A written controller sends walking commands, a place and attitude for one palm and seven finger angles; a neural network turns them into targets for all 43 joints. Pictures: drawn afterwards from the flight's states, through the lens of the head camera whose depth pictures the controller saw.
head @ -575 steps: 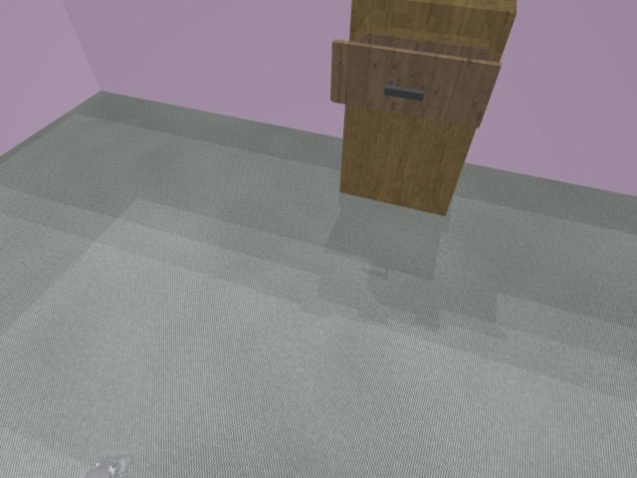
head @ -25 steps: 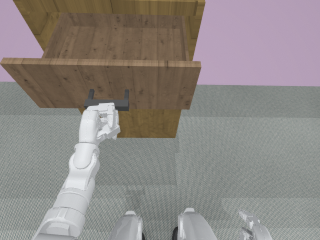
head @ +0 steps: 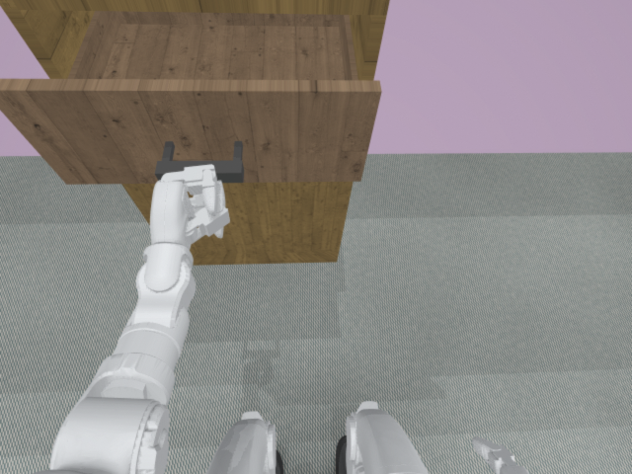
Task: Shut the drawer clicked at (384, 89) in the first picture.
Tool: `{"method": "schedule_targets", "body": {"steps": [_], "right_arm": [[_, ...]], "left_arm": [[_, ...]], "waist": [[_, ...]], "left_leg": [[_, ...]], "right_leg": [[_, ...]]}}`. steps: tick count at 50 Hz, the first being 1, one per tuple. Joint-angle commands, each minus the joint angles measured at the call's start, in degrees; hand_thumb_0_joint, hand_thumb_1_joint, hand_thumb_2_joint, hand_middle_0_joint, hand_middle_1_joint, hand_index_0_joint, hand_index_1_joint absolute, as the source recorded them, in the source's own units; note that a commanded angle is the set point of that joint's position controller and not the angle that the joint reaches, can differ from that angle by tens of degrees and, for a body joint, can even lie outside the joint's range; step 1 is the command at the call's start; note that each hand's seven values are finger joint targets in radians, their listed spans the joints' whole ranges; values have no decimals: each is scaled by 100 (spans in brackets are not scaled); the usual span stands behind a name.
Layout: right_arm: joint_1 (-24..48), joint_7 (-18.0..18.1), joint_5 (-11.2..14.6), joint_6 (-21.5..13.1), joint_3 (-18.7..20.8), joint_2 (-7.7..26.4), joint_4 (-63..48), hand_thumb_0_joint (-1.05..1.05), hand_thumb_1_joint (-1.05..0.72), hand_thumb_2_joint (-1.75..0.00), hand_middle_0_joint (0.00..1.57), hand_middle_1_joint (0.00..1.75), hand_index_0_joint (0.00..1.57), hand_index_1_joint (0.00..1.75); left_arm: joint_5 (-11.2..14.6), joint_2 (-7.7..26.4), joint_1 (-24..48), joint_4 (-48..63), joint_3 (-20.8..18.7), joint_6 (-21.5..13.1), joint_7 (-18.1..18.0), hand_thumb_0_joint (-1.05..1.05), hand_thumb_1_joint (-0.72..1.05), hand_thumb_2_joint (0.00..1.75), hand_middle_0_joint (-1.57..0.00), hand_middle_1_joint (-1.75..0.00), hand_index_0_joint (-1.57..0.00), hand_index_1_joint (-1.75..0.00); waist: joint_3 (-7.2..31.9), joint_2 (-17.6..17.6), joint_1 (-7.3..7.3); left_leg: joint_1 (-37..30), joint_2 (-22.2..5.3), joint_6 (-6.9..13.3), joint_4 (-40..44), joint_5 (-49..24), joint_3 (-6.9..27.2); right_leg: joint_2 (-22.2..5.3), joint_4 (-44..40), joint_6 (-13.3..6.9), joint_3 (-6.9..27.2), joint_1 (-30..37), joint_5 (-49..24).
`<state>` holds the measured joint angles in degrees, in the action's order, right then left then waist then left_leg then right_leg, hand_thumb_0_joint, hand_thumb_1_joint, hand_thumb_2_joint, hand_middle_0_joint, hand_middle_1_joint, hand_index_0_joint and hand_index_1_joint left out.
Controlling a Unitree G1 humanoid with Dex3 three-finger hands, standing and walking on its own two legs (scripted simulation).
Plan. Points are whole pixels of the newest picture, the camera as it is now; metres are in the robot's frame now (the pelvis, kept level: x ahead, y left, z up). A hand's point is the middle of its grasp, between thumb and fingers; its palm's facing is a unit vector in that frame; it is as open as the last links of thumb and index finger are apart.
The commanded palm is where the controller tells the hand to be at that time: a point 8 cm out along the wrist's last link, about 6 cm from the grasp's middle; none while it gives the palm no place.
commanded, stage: push the drawer shut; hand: left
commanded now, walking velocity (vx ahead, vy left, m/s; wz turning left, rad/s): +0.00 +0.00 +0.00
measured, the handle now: (202, 160) +0.51 +0.14 +0.04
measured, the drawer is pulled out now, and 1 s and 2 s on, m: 0.15 0.01 0.00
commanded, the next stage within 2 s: pull the fist back off the drawer in 1.54 s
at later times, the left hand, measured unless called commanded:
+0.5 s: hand (227, 164) +0.51 +0.10 +0.04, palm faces +0.00 -1.00 -0.05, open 3.4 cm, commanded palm +0.51 +0.16 +0.04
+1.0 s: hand (230, 127) +0.58 +0.10 +0.04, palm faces -0.01 -1.00 -0.05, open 3.3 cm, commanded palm +0.57 +0.14 +0.04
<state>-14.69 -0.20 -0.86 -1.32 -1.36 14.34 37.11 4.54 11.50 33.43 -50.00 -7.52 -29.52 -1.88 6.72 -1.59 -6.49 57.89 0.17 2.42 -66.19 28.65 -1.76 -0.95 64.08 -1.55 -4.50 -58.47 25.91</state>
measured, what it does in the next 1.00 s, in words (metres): stands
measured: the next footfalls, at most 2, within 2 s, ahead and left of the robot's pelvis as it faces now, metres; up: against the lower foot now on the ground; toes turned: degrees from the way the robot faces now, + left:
none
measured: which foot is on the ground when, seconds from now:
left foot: down 0.00-1.00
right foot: down 0.00-1.00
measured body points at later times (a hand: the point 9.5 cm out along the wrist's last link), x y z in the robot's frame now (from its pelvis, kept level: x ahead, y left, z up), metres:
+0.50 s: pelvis +0.00 +0.00 -0.01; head +0.14 +0.00 +0.42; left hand +0.51 +0.16 +0.04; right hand +0.01 -0.27 -0.13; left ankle +0.03 +0.09 -0.65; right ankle +0.04 -0.11 -0.65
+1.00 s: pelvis +0.01 +0.00 -0.02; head +0.19 +0.02 +0.40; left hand +0.57 +0.16 +0.04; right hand -0.03 -0.25 -0.12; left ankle +0.03 +0.09 -0.65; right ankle +0.04 -0.11 -0.65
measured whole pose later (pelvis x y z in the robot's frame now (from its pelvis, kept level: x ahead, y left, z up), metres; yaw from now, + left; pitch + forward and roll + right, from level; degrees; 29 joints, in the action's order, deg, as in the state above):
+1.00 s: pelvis +0.01 +0.00 -0.02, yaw -2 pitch +29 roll -4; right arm -21.8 -2.5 -4.1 2.3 -3.5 14.8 36.4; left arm -2.4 26.9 63.8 -75.2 -20.2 -26.6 0.2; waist 6.8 -2.9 -15.2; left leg 69.9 -1.6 2.6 -70.8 30.3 -0.7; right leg 0.8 66.0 -1.5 -5.5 -69.4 25.8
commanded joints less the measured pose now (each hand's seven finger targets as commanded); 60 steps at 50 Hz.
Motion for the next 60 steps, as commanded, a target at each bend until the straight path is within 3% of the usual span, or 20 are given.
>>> {"method": "schedule_targets", "body": {"steps": [1,3,4,7,11,12,15,20,25,30,34,35,41,43,46,50,52,56,57,60], "right_arm": [[-602,55,10,-127,315,901,-439,0,-90,-90,20,30,20,30],[-631,67,15,-108,300,897,-406,0,-90,-90,20,30,20,30],[-654,62,8,-113,304,890,-400,0,-90,-90,20,30,20,30],[-766,63,-12,-93,306,948,-365,0,-90,-90,20,30,20,30],[-903,23,-45,-75,303,950,-323,0,-90,-90,20,30,20,30],[-925,31,-51,-61,303,988,-304,0,-90,-90,20,30,20,30],[-1024,30,-79,-53,288,995,-309,0,-90,-90,20,30,20,30],[-1201,-4,-131,-12,271,1017,-303,0,-90,-90,20,30,20,30],[-1346,-47,-151,54,262,1041,-276,0,-90,-90,20,30,20,30],[-1538,-50,-195,102,236,1102,-253,0,-90,-90,20,30,20,30],[-1651,-94,-227,160,236,1100,-252,0,-90,-90,20,30,20,30],[-1688,-105,-232,173,238,1105,-257,0,-90,-90,20,30,20,30],[-1837,-149,-267,277,203,1146,-217,0,-90,-90,20,30,20,30],[-1880,-149,-277,300,199,1154,-201,0,-90,-90,20,30,20,30],[-1975,-166,-308,329,194,1181,-204,0,-90,-90,20,30,20,30],[-2048,-194,-329,363,177,1176,-177,0,-90,-90,20,30,20,30],[-2085,-190,-332,394,161,1206,-148,0,-90,-90,20,30,20,30],[-2179,-221,-375,406,179,1207,-114,0,-90,-90,20,30,20,30],[-2199,-225,-370,416,187,1214,-104,0,-90,-90,20,30,20,30],[-2259,-211,-393,411,151,1222,-61,0,-90,-90,20,30,20,30]], "left_arm": [[49,1073,3311,1132,-424,-490,-70,0,90,90,-140,-160,-140,-160],[36,1109,3673,952,-403,-522,-35,0,90,90,-140,-160,-140,-160],[40,1038,3818,916,-348,-552,-27,0,90,90,-140,-160,-140,-160],[14,1329,3996,606,-590,-586,-21,0,90,90,-140,-160,-140,-160],[-40,1255,4329,326,-502,-612,22,0,90,90,-140,-160,-140,-160],[-39,1552,4509,299,-707,-628,1,0,90,90,-140,-160,-140,-160],[-101,1685,4768,104,-760,-619,16,0,90,90,-140,-160,-140,-160],[-153,2065,4999,-87,-1041,-597,57,0,90,90,-140,-160,-140,-160],[-227,1948,5331,-414,-925,-482,106,0,90,90,-140,-160,-140,-160],[-303,2499,5675,-584,-1265,-399,85,0,90,90,-140,-160,-140,-160],[-363,2547,5800,-612,-1312,-346,116,0,90,90,-140,-160,-140,-160],[-363,2504,5836,-669,-1276,-331,126,0,90,90,-140,-160,-140,-160],[-481,2612,6175,-898,-1288,-200,92,0,90,90,-140,-160,-140,-160],[-512,2714,6260,-1029,-1346,-148,60,0,90,90,-140,-160,-140,-160],[-575,2912,6418,-920,-1471,-161,52,0,90,90,-140,-160,-140,-160],[-615,2829,6625,-1118,-1357,-77,76,0,90,90,-140,-160,-140,-160],[-662,3016,6736,-1227,-1451,-27,63,0,90,90,-140,-160,-140,-160],[-735,2816,7153,-970,-1232,-32,45,0,90,90,-140,-160,-140,-160],[-733,2897,7109,-1045,-1324,-27,25,0,90,90,-140,-160,-140,-160],[-742,3018,7448,-1025,-1344,13,-45,0,90,90,-140,-160,-140,-160]], "waist": [[2660,-144,-329],[2503,-168,-400],[2554,-209,-449],[2689,-172,-446],[2824,-323,-565],[2786,-245,-565],[2727,-227,-656],[3077,-405,-637],[2873,-463,-848],[3094,-563,-893],[3403,-750,-889],[3422,-749,-947],[3233,-953,-1059],[3144,-820,-1122],[3440,-979,-1102],[3299,-1063,-1234],[3212,-977,-1268],[3585,-1454,-1364],[3522,-1454,-1327],[3408,-1286,-1477]], "left_leg": [[-1433,-14,-106,921,-991,439],[-1290,-10,-98,909,-841,429],[-1322,-13,-94,902,-809,432],[-1325,-16,-84,861,-870,446],[-1375,-6,-70,800,-944,443],[-1211,-13,-65,775,-825,450],[-1018,4,-24,741,-748,432],[-947,12,-13,626,-979,408],[-1021,-39,-6,585,-1060,489],[-870,-43,12,471,-1173,488],[-1112,-74,-13,398,-1548,527],[-1200,-89,-14,391,-1630,562],[-1247,-132,-42,360,-1712,661],[-1083,-138,-21,312,-1663,648],[-1305,-156,-45,278,-1909,706],[-1340,-184,-45,231,-1950,769],[-1207,-198,-42,219,-1848,790],[-1792,-245,-130,168,-2269,957],[-1756,-244,-138,154,-2254,955],[-1523,-235,-80,156,-2029,932]], "right_leg": [[169,-893,39,370,1262,-754],[163,-906,43,395,1191,-636],[160,-912,48,394,1143,-607],[181,-872,45,387,1108,-641],[204,-867,49,396,1024,-698],[195,-862,50,415,1030,-606],[214,-876,54,457,1067,-571],[235,-831,47,513,1233,-787],[266,-797,48,426,831,-791],[285,-741,48,455,909,-885],[299,-675,44,412,848,-1137],[309,-649,47,387,767,-1195],[329,-618,40,312,407,-1120],[338,-639,51,327,424,-1104],[351,-570,36,293,394,-1233],[371,-542,31,251,158,-1213],[375,-550,38,235,117,-1115],[371,-463,26,172,-260,-1256],[377,-468,23,167,-296,-1230],[395,-504,42,182,-201,-1157]]}}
